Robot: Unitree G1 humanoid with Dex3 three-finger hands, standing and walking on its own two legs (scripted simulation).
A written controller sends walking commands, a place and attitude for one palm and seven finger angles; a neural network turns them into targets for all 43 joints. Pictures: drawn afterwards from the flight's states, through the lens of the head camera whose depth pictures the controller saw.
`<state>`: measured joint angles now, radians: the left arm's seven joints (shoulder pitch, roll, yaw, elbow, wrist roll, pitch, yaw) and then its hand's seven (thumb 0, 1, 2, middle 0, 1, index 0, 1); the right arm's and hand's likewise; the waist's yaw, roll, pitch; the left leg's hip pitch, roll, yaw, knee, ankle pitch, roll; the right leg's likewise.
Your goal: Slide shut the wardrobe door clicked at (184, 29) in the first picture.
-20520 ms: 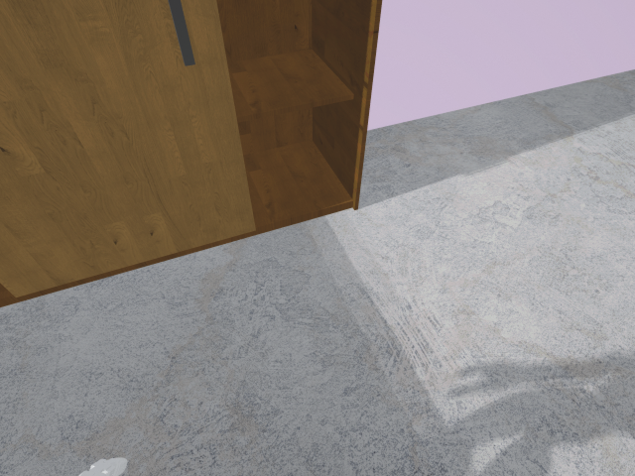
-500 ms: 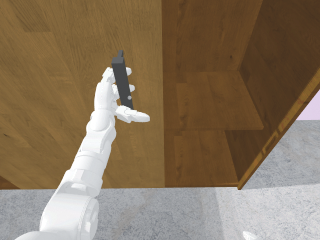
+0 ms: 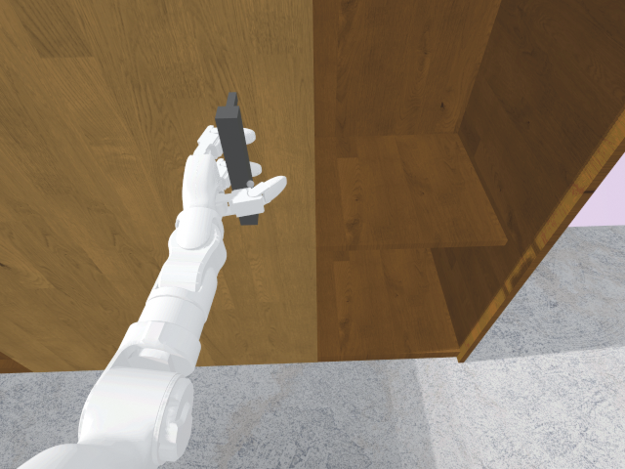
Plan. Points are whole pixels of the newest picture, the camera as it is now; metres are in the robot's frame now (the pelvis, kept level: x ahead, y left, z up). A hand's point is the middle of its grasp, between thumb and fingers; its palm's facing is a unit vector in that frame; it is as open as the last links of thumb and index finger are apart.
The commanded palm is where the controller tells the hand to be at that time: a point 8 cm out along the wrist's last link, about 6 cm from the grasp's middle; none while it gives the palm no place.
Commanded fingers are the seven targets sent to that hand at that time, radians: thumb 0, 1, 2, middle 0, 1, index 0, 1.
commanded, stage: grip the handle and tug to test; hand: left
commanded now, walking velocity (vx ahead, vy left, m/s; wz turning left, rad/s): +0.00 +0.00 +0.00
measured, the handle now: (241, 162) +0.50 +0.10 +0.13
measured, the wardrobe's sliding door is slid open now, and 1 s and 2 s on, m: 0.46 0.46 0.43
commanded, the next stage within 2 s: tug the door sideways, standing still in 0.96 s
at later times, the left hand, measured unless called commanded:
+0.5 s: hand (252, 183) +0.44 +0.07 +0.14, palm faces +0.03 -1.00 -0.01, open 6.3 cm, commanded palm +0.42 +0.12 +0.14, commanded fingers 0.00 0.90 0.90 -0.45 -1.40 -0.45 -1.40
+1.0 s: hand (253, 184) +0.44 +0.07 +0.14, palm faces +0.02 -1.00 +0.00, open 6.3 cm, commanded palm +0.39 +0.12 +0.14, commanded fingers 0.00 0.90 0.90 -0.45 -1.40 -0.45 -1.40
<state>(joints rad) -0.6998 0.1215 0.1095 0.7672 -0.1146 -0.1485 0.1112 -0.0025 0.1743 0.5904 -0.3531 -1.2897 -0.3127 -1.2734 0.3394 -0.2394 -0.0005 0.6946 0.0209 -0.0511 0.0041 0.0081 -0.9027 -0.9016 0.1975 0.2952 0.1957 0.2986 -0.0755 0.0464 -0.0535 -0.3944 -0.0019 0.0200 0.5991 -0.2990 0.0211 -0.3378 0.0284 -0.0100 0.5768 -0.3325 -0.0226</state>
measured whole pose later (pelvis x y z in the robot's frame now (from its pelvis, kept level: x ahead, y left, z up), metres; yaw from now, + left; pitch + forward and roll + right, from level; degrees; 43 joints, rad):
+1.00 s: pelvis +0.03 -0.01 +0.00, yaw -1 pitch +6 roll +0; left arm -0.52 0.11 0.10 0.51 -0.13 -0.05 0.10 0.01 0.70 0.76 -0.28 -1.37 -0.27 -1.35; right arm 0.33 -0.24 0.00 0.63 0.03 -0.03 0.01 0.01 -0.90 -0.90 0.20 0.30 0.20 0.30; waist -0.06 0.05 -0.07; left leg -0.33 0.01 0.03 0.55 -0.31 0.01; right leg -0.29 0.04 0.01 0.53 -0.34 -0.03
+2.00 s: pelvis +0.00 +0.00 -0.01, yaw +3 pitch +7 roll -1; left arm -0.81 0.02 -0.08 0.81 -0.12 -0.14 0.29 -0.01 0.71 0.80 -0.30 -1.37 -0.22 -1.38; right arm 0.34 -0.23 -0.02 0.73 0.00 -0.10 0.06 0.01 -0.90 -0.90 0.20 0.30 0.19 0.30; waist -0.04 0.06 -0.05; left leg -0.46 -0.03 -0.03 0.66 -0.31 0.02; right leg -0.38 0.01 -0.06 0.63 -0.36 -0.02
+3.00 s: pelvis +0.05 -0.19 -0.02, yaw +12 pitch -4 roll -1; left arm -0.71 0.15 -0.07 0.39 -0.10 -0.08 0.14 -0.01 0.70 0.84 -0.44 -1.40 -0.18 -1.40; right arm 0.05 -0.21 -0.05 0.64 0.05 0.00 -0.04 0.01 -0.90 -0.90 0.20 0.30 0.20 0.30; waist 0.06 0.05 0.29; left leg -0.28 0.12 -0.01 0.71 -0.32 -0.05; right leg -0.38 -0.05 -0.08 0.78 -0.31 0.00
